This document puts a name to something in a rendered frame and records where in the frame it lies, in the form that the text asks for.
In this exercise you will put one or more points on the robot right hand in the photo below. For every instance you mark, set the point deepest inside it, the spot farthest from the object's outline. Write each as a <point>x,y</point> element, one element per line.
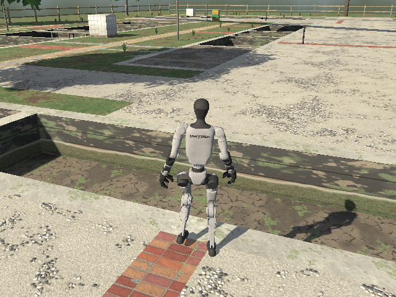
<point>233,176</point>

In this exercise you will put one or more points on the robot left hand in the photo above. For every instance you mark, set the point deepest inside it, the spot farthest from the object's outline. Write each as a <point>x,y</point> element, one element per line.
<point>163,179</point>

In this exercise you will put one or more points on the robot right foot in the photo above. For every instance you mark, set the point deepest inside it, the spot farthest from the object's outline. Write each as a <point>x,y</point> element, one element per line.
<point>211,250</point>

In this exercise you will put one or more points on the humanoid robot head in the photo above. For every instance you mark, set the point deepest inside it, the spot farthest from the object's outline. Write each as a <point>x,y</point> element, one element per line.
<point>201,107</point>

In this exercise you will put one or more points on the robot right upper arm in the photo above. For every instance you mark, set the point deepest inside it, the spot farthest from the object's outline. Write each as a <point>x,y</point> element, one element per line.
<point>222,143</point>

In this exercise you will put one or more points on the right robot forearm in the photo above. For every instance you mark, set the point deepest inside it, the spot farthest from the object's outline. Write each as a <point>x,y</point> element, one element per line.
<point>229,165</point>

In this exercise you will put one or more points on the left robot forearm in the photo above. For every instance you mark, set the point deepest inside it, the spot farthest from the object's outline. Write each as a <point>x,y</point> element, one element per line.
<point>168,165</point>

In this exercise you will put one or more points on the robot left upper arm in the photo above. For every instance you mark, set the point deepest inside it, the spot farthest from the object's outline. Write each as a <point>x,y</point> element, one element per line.
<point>180,130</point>

